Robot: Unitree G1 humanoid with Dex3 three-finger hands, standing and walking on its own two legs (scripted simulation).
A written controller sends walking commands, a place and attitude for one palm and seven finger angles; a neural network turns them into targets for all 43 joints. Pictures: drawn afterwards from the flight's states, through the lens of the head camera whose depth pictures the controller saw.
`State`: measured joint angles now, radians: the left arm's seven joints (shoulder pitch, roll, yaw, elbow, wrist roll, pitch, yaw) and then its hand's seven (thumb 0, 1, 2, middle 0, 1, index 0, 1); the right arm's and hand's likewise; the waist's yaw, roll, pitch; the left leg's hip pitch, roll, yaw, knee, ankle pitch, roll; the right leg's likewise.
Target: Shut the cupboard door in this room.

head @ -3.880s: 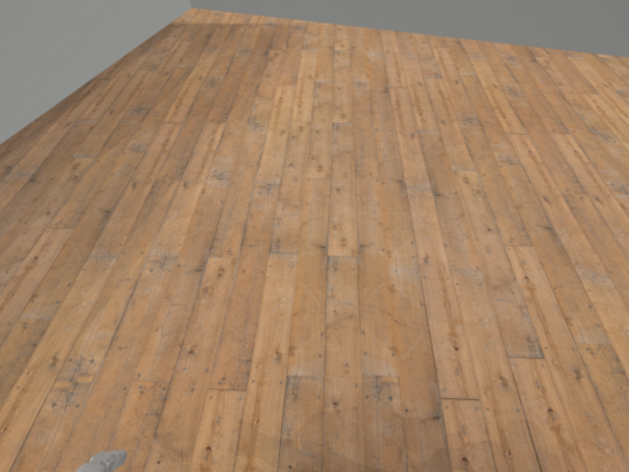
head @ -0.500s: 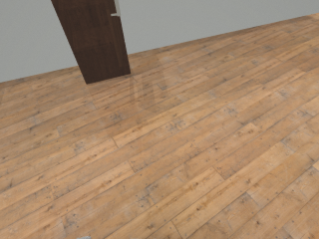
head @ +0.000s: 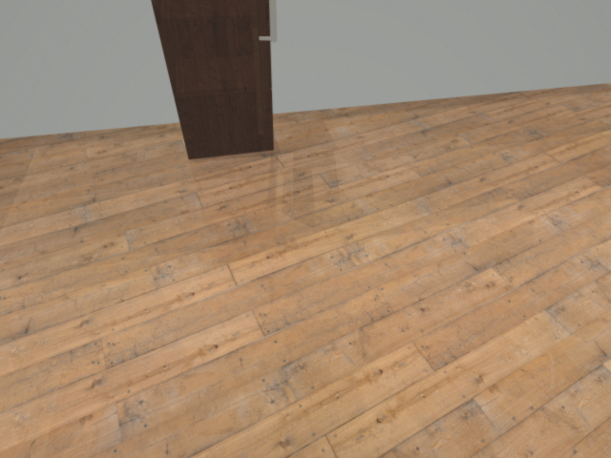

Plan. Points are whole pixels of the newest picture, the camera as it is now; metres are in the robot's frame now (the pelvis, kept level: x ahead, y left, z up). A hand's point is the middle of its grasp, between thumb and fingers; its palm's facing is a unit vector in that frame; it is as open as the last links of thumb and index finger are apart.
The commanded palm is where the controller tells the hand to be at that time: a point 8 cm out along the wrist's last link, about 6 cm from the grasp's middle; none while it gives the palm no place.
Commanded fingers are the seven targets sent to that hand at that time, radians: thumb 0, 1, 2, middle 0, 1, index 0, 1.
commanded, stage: turn or walk to find it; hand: left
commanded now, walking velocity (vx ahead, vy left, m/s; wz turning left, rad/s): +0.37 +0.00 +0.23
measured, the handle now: (267, 18) +1.41 +0.25 +0.05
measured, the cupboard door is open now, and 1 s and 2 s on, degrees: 77 77 77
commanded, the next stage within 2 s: stand and wait in 0.44 s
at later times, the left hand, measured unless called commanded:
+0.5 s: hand out of the picture +0.14 +0.26 -0.17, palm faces +0.12 -0.98 -0.15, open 7.4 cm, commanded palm none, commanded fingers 0.00 0.90 0.90 -0.20 -0.30 -0.20 -0.30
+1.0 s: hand (175, 360) +0.30 +0.26 -0.17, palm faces +0.17 -0.96 -0.21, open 7.2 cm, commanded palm none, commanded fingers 0.00 0.90 0.90 -0.20 -0.30 -0.20 -0.30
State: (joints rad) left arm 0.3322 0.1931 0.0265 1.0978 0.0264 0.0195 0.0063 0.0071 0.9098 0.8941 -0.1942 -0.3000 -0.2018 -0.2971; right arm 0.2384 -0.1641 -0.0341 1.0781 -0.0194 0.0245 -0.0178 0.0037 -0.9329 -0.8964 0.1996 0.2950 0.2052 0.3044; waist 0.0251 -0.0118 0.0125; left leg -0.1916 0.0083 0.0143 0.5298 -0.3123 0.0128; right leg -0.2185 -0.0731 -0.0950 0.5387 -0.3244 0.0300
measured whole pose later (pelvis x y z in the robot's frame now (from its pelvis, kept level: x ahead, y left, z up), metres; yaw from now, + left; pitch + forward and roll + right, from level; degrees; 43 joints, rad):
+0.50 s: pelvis +0.12 +0.08 +0.01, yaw +5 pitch -1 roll -1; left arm 0.24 0.18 0.06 1.07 0.03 -0.01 -0.01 0.01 0.91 0.89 -0.19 -0.30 -0.20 -0.30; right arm 0.43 -0.09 -0.02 1.13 -0.01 -0.07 -0.03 0.00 -0.91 -0.90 0.20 0.29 0.20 0.30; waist -0.02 -0.03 0.01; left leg -0.06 -0.01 0.15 0.34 -0.28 0.07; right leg -0.56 -0.12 -0.08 1.09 -0.23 0.03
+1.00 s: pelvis +0.26 +0.07 +0.00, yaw +7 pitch -1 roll -2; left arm 0.16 0.15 0.04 1.06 0.01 -0.01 0.04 -0.02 0.94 0.89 -0.20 -0.30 -0.20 -0.30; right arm 0.26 -0.15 -0.03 1.08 -0.02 0.00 -0.04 0.00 -0.91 -0.90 0.19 0.29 0.20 0.30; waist -0.01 0.04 0.04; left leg -0.31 0.09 0.04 0.71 -0.39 -0.02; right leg -0.30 -0.01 -0.16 0.49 -0.18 -0.05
